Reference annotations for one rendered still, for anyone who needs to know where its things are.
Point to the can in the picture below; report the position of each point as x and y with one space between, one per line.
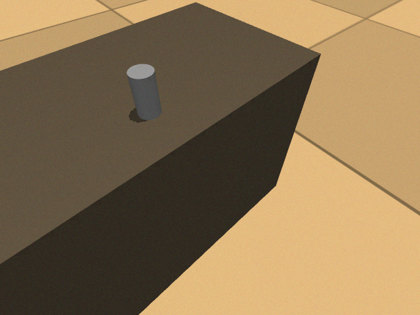
144 88

